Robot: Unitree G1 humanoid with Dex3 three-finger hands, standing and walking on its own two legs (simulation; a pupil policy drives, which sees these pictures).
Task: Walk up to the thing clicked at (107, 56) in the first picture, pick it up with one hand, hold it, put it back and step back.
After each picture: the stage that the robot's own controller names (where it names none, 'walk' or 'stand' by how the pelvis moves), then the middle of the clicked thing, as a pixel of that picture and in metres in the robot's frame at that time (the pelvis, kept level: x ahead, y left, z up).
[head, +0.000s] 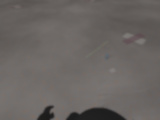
stand; (106, 56) +1.25 -0.29 -0.72
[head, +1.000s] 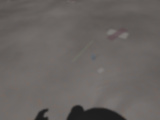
walk; (93, 57) +1.15 +0.07 -0.70
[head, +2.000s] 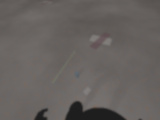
walk; (76, 74) +0.69 +0.28 -0.71
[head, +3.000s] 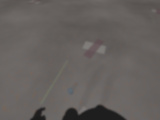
walk; (70, 91) +0.43 +0.22 -0.71
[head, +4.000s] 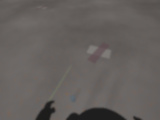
stand; (73, 98) +0.34 +0.23 -0.72
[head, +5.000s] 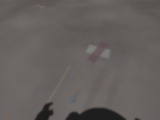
stand; (72, 99) +0.32 +0.22 -0.71
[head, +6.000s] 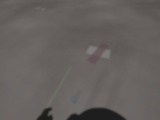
stand; (73, 100) +0.33 +0.22 -0.73
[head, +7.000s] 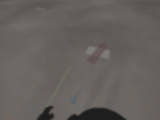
stand; (72, 100) +0.32 +0.24 -0.73
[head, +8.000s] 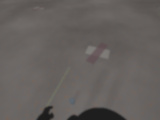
stand; (72, 101) +0.31 +0.24 -0.73
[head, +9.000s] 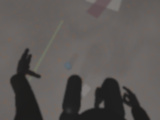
go down; (68, 66) +0.40 +0.21 -0.41
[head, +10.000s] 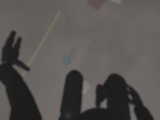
go down; (66, 61) +0.43 +0.22 -0.31
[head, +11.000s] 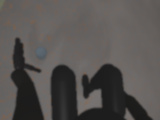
close in; (41, 54) +0.42 +0.26 -0.23
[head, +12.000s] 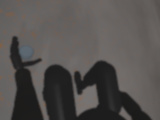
close; (26, 53) +0.41 +0.27 -0.23
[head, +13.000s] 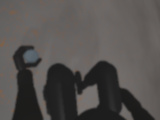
lift; (31, 57) +0.38 +0.25 -0.23
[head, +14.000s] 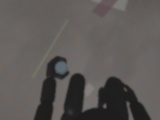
lift; (62, 69) +0.31 +0.22 -0.05
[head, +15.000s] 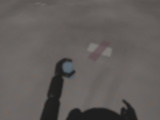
hold; (69, 71) +0.33 +0.17 +0.05
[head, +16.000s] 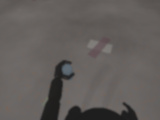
hold; (68, 72) +0.33 +0.18 +0.01
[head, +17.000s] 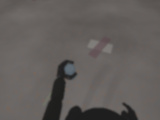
hold; (70, 72) +0.33 +0.16 +0.02
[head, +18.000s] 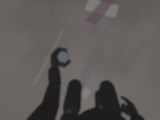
crouch; (64, 59) +0.41 +0.19 -0.07
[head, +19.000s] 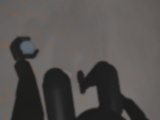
lower; (29, 49) +0.44 +0.26 -0.22
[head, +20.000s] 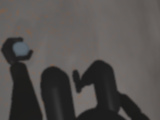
lower; (21, 50) +0.42 +0.27 -0.24
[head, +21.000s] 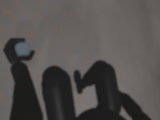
lower; (23, 51) +0.42 +0.28 -0.23
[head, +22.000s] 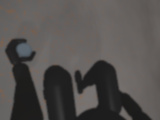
lower; (25, 51) +0.41 +0.28 -0.23
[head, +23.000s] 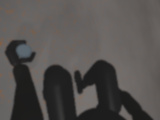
rest; (24, 52) +0.41 +0.27 -0.23
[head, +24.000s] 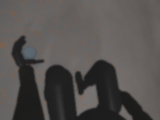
withdraw; (29, 54) +0.41 +0.25 -0.23
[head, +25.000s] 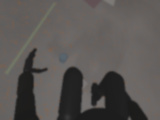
stand; (63, 58) +0.42 +0.21 -0.27
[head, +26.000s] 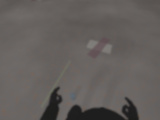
stand; (73, 96) +0.34 +0.18 -0.64
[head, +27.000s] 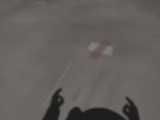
stand; (73, 97) +0.35 +0.20 -0.67
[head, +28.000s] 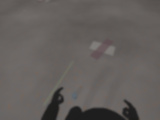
stand; (74, 96) +0.34 +0.19 -0.67
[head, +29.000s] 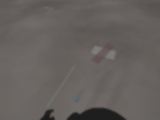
walk; (76, 99) +0.35 +0.20 -0.72
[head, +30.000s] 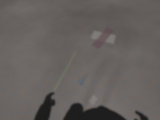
walk; (80, 82) +0.47 +0.14 -0.70
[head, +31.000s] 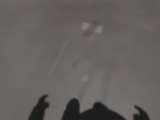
walk; (73, 65) +0.73 +0.24 -0.70
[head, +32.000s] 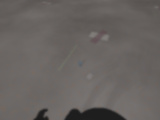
stand; (80, 64) +0.97 +0.22 -0.71
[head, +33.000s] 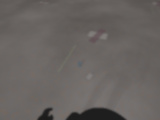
stand; (79, 64) +0.95 +0.23 -0.73
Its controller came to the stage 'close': yes
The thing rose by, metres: 0.73
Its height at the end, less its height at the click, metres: +0.00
